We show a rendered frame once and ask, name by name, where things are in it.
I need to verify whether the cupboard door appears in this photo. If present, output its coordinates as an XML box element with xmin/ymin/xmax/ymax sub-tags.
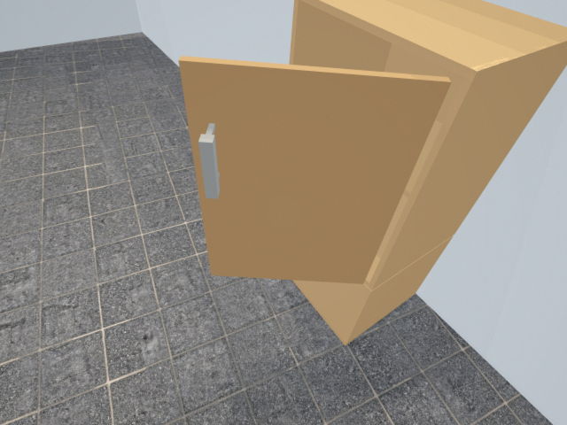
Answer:
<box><xmin>178</xmin><ymin>56</ymin><xmax>452</xmax><ymax>284</ymax></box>

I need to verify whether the handle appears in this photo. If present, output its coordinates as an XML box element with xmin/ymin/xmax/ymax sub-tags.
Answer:
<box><xmin>198</xmin><ymin>123</ymin><xmax>220</xmax><ymax>199</ymax></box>

